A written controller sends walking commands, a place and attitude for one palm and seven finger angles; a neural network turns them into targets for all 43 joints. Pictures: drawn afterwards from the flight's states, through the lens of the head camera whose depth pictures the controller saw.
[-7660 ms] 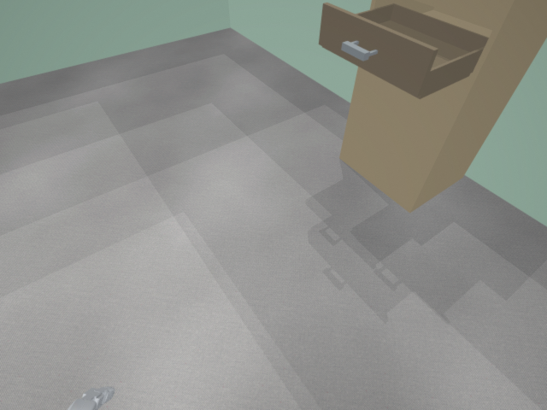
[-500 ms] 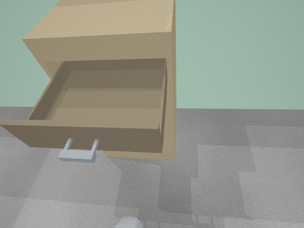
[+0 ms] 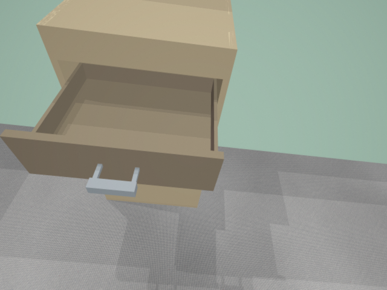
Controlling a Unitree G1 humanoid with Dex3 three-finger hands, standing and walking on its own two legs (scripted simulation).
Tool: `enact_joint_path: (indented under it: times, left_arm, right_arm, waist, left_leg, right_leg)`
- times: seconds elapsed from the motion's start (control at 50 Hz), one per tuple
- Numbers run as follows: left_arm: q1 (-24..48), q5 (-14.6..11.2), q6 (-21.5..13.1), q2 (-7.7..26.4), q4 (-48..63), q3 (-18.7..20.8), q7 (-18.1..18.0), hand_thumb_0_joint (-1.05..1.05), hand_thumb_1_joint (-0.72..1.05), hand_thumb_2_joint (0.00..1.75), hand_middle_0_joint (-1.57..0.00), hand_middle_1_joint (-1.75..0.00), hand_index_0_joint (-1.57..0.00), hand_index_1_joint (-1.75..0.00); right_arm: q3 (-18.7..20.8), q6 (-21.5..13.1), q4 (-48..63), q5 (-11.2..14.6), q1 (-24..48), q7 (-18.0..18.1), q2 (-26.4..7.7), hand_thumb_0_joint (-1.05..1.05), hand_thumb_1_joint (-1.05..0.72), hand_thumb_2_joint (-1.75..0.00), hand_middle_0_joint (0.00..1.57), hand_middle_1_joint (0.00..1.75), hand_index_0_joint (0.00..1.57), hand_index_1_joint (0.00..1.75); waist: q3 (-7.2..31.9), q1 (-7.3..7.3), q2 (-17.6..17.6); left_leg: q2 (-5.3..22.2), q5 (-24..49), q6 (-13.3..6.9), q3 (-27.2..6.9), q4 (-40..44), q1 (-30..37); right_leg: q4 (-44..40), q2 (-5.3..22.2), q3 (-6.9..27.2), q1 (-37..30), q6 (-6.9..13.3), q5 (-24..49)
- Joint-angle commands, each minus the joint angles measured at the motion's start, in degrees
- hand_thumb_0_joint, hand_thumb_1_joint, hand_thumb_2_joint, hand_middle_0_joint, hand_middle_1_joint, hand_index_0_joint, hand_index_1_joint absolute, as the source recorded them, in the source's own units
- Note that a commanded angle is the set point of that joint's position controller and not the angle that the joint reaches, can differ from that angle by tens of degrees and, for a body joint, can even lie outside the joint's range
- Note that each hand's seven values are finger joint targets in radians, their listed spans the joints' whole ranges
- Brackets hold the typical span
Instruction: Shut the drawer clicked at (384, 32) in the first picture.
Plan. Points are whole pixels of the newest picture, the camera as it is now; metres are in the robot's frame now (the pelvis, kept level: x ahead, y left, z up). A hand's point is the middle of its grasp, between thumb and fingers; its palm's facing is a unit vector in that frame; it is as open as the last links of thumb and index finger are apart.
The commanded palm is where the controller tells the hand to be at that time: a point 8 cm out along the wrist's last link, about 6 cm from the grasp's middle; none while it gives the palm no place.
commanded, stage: come to a stop and stand still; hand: left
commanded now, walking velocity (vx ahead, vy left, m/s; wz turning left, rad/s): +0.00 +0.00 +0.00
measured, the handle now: (115, 178) +0.33 +0.20 +0.01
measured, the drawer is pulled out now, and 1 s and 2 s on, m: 0.29 0.29 0.29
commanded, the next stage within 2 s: look again from close up in 0.50 s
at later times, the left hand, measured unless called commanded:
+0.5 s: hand out of the picture +0.01 +0.13 -0.18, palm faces +0.08 -0.97 -0.23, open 7.2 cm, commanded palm none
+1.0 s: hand out of the picture -0.03 +0.22 -0.19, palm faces +0.04 -0.97 -0.22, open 7.4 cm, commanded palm none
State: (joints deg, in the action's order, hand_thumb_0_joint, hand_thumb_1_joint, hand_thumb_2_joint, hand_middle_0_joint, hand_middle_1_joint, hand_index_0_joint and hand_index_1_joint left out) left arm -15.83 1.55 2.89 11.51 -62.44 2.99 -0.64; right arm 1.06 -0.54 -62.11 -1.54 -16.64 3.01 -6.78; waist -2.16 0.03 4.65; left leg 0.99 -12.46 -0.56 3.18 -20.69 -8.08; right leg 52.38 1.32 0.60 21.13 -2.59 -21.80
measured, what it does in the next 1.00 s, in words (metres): steps on the spot: right foot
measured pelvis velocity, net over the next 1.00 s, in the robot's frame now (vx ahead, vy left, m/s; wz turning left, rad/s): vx -0.03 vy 0.04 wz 0.02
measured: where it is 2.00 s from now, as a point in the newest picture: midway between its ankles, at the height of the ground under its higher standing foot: outside the picture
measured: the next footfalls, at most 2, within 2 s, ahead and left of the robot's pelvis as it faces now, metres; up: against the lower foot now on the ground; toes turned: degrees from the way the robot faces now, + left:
right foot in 0.14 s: +0.02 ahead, -0.13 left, +0.00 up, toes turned -1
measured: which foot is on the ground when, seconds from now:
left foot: down 0.00-1.00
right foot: up 0.00-0.12, down 0.14-1.00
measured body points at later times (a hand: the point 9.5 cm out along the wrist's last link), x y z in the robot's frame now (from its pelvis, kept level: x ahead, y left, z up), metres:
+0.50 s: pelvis +0.00 -0.05 -0.01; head +0.00 -0.06 +0.44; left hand +0.01 +0.18 -0.16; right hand -0.02 -0.27 -0.18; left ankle -0.02 +0.10 -0.75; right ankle -0.02 -0.13 -0.75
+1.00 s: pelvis -0.03 +0.04 -0.01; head -0.02 +0.04 +0.44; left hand -0.03 +0.27 -0.17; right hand +0.02 -0.20 -0.16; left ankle -0.02 +0.10 -0.75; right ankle -0.02 -0.13 -0.74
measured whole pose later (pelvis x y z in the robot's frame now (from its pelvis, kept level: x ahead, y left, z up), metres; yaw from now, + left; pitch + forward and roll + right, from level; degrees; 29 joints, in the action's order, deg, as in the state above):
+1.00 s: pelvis -0.03 +0.04 -0.01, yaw +1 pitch -1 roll +0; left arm -17.6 1.8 0.7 10.2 -59.7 0.1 -2.1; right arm 0.4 0.0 -58.0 -1.3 -14.9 1.1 -10.1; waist -1.2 1.0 0.3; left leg -3.7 -14.7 -5.0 4.6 -27.8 -12.3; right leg 29.5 4.2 0.7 12.8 0.1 -16.1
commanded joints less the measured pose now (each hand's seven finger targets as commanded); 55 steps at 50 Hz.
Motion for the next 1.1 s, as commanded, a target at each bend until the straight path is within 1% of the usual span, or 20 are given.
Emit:
enact_joint_path:
  times: [0.0,0.08,0.1,0.12,0.14,0.16,0.18,0.32,0.44,0.56,0.58,0.6,0.62,0.66,0.7,0.74,0.78,0.84,0.9,1.08]
  left_arm:
    - [1.6,-0.8,-1.3,0.7,3.6,-0.1,-0.1,0.0,0.9,0.9,-0.2,-0.3,-0.2,-0.3]
    - [-1.8,-1.0,-2.4,0.6,1.4,-0.3,-0.4,0.0,0.9,0.9,-0.2,-0.3,-0.2,-0.3]
    - [-4.0,-0.8,-2.9,1.7,0.4,-0.3,-0.7,0.0,0.9,0.9,-0.2,-0.3,-0.2,-0.3]
    - [-3.9,-0.6,-3.4,4.2,-0.1,-0.2,-1.1,0.0,0.9,0.9,-0.2,-0.3,-0.2,-0.3]
    - [-3.1,-0.8,-3.6,6.2,-0.5,-0.1,-1.4,0.0,0.9,0.9,-0.2,-0.3,-0.2,-0.3]
    - [-1.2,-0.9,-3.5,6.5,0.0,-0.5,-1.3,0.0,0.9,0.9,-0.2,-0.3,-0.2,-0.3]
    - [0.0,-0.9,-3.7,5.9,0.4,-0.2,-1.4,0.0,0.9,0.9,-0.2,-0.3,-0.2,-0.3]
    - [-0.8,-1.3,-4.1,2.8,0.2,-1.1,-2.0,0.0,0.9,0.9,-0.2,-0.3,-0.2,-0.3]
    - [0.4,-1.1,-3.4,4.6,0.9,-0.1,-2.4,0.0,0.9,0.9,-0.2,-0.3,-0.2,-0.3]
    - [-0.3,-0.9,-3.4,3.1,0.2,-0.7,-2.1,0.0,0.9,0.9,-0.2,-0.3,-0.2,-0.3]
    - [-9.6,-0.4,-5.7,4.5,-1.8,-0.6,-4.1,0.0,0.9,0.9,-0.2,-0.3,-0.2,-0.3]
    - [-8.2,0.0,-6.6,7.6,1.3,-0.3,-3.8,0.0,0.9,0.9,-0.2,-0.3,-0.2,-0.3]
    - [-6.4,0.0,-6.6,7.8,2.3,-0.2,-3.3,0.0,0.9,0.9,-0.2,-0.3,-0.2,-0.3]
    - [-3.3,0.4,-6.0,6.4,4.2,-0.6,-3.0,0.0,0.9,0.9,-0.2,-0.3,-0.2,-0.3]
    - [-1.7,-0.2,-5.2,5.5,4.8,-1.2,-2.8,0.0,0.9,0.9,-0.2,-0.3,-0.2,-0.3]
    - [-2.7,-0.7,-4.0,2.8,5.2,-1.5,-2.5,0.0,0.9,0.9,-0.2,-0.3,-0.2,-0.3]
    - [-3.6,-0.3,-3.2,2.0,4.9,-1.8,-2.5,0.0,0.9,0.9,-0.2,-0.3,-0.2,-0.3]
    - [-4.4,0.1,-2.6,1.9,4.7,-2.2,-1.8,0.0,0.9,0.9,-0.2,-0.3,-0.2,-0.3]
    - [-5.1,0.0,-2.7,1.8,4.3,-2.5,-1.5,0.0,0.9,0.9,-0.2,-0.3,-0.2,-0.3]
    - [-4.4,-0.4,-3.2,2.6,4.1,-2.6,-1.4,0.0,0.9,0.9,-0.2,-0.3,-0.2,-0.3]
  right_arm:
    - [2.3,-0.4,0.4,0.0,-4.4,0.6,-10.4,0.0,-0.9,-0.9,0.2,0.3,0.2,0.3]
    - [2.6,-0.1,-0.8,0.5,-3.9,0.2,-10.3,0.0,-0.9,-0.9,0.2,0.3,0.2,0.3]
    - [2.4,-0.1,-1.1,0.9,-4.3,-0.1,-9.0,0.0,-0.9,-0.9,0.2,0.3,0.2,0.3]
    - [1.9,-0.1,-1.1,1.5,-5.1,-0.4,-6.0,0.0,-0.9,-0.9,0.2,0.3,0.2,0.3]
    - [0.9,0.3,-0.5,1.4,-3.8,-0.7,-3.5,0.0,-0.9,-0.9,0.2,0.3,0.2,0.3]
    - [0.9,0.7,-0.6,1.1,-3.9,-0.9,-3.8,0.0,-0.9,-0.9,0.2,0.3,0.2,0.3]
    - [1.0,1.5,-1.1,0.6,-3.3,-0.9,-3.6,0.0,-0.9,-0.9,0.2,0.3,0.2,0.3]
    - [0.5,1.1,-4.0,1.0,-6.9,-0.5,-3.7,0.0,-0.9,-0.9,0.2,0.3,0.2,0.3]
    - [1.0,1.9,-3.3,1.0,-5.7,-0.7,-4.4,0.0,-0.9,-0.9,0.2,0.3,0.2,0.3]
    - [1.0,1.3,-2.2,1.0,-4.2,-0.8,-5.1,0.0,-0.9,-0.9,0.2,0.3,0.2,0.3]
    - [0.8,-0.4,3.4,1.1,4.6,-1.3,-6.9,0.0,-0.9,-0.9,0.2,0.3,0.2,0.3]
    - [0.6,0.2,5.8,1.1,0.3,-1.8,-4.3,0.0,-0.9,-0.9,0.2,0.3,0.2,0.3]
    - [0.8,0.7,6.0,0.9,1.2,-1.9,-4.9,0.0,-0.9,-0.9,0.2,0.3,0.2,0.3]
    - [0.6,0.6,6.5,1.4,-0.4,-2.2,-4.4,0.0,-0.9,-0.9,0.2,0.3,0.2,0.3]
    - [0.4,-0.2,5.4,1.3,-3.0,-2.2,-4.8,0.0,-0.9,-0.9,0.2,0.3,0.2,0.3]
    - [0.6,-0.9,5.4,0.6,-3.4,-2.0,-8.1,0.0,-0.9,-0.9,0.2,0.3,0.2,0.3]
    - [0.4,-0.4,6.5,0.5,-0.3,-1.8,-9.1,0.0,-0.9,-0.9,0.2,0.3,0.2,0.3]
    - [0.5,-0.2,7.4,0.4,1.4,-1.9,-9.8,0.0,-0.9,-0.9,0.2,0.3,0.2,0.3]
    - [0.5,-0.3,7.4,0.5,1.1,-1.8,-10.5,0.0,-0.9,-0.9,0.2,0.3,0.2,0.3]
    - [0.3,-1.2,5.1,0.7,-0.4,-1.4,-10.6,0.0,-0.9,-0.9,0.2,0.3,0.2,0.3]
  waist:
    - [1.6,-1.67,-16.1]
    - [3.5,0.1,-14.0]
    - [4.1,0.88,-9.7]
    - [4.4,0.22,-1.9]
    - [1.2,0.06,5.7]
    - [0.5,-0.55,4.3]
    - [-1.7,0.06,10.2]
    - [-1.2,-0.28,0.2]
    - [-3.2,-0.12,-4.3]
    - [-2.2,-0.18,-3.1]
    - [-2.9,3.76,0.3]
    - [3.4,0.56,2.9]
    - [4.2,1.14,-1.7]
    - [5.5,-0.79,0.8]
    - [4.7,-2.11,-0.9]
    - [1.3,-0.81,-10.1]
    - [-3.6,0.32,-12.4]
    - [-9.0,0.83,-11.9]
    - [-6.9,0.88,-7.6]
    - [0.5,0.64,-6.1]
  left_leg:
    - [14.5,28.4,-7.9,-10.6,2.7,5.1]
    - [11.7,21.4,-5.2,-10.1,-1.4,0.2]
    - [9.3,14.5,-2.8,-8.0,-3.7,-3.1]
    - [6.2,3.4,0.2,-4.5,-6.5,-9.4]
    - [2.6,-7.9,2.1,-1.0,-7.3,-11.5]
    - [2.8,-10.4,2.3,-1.1,-8.2,-8.1]
    - [3.2,-11.0,2.1,-1.6,-10.7,-7.4]
    - [3.8,-0.2,2.3,-1.4,-5.8,-4.5]
    - [4.1,3.3,2.4,-1.2,-4.9,-2.2]
    - [4.9,6.3,1.6,-2.3,-2.2,0.5]
    - [3.0,-1.6,2.5,0.6,-18.3,-9.0]
    - [2.2,-10.8,0.7,-3.6,-21.3,-13.2]
    - [2.4,-11.1,0.7,-2.7,-21.6,-12.5]
    - [1.4,-10.9,1.1,-1.2,-16.3,-8.9]
    - [0.5,-2.2,1.1,-1.0,-5.9,-0.9]
    - [6.6,6.4,-1.1,-7.4,-3.1,-3.6]
    - [7.9,-3.1,-2.9,-9.7,1.3,-11.0]
    - [7.3,-16.3,-3.1,-12.5,7.6,-16.0]
    - [6.9,-17.9,-3.2,-13.3,8.9,-13.5]
    - [7.0,-1.7,-2.8,-12.5,6.4,-3.2]
  right_leg:
    - [-9.4,1.1,-0.9,1.4,0.5,-2.7]
    - [-28.2,0.0,-3.4,-11.3,1.4,9.2]
    - [-33.3,1.6,-1.8,-16.4,1.5,15.5]
    - [-34.8,8.0,5.4,-21.8,3.2,19.7]
    - [-36.5,14.0,9.4,-17.5,6.3,21.8]
    - [-37.7,15.5,9.1,-11.9,8.4,16.7]
    - [-40.0,12.9,9.4,-8.3,8.9,11.8]
    - [-34.1,10.1,5.1,-12.8,7.8,29.9]
    - [-35.0,9.9,6.1,-8.9,6.8,21.8]
    - [-34.2,7.6,3.9,-7.3,6.0,16.4]
    - [-31.6,11.4,10.3,-12.5,1.1,56.0]
    - [-29.5,15.7,11.5,-18.9,3.9,60.3]
    - [-29.2,16.9,11.2,-19.1,7.7,58.3]
    - [-29.2,13.4,6.3,-14.9,10.7,39.3]
    - [-26.6,9.0,3.7,-8.9,8.0,22.7]
    - [-24.1,3.6,0.3,-6.3,4.8,7.3]
    - [-25.1,1.7,-2.0,-7.9,3.9,0.3]
    - [-23.8,1.2,-2.3,-7.0,3.9,1.5]
    - [-24.5,1.7,-1.5,-6.9,3.9,3.1]
    - [-25.8,2.7,0.8,-6.1,3.5,7.5]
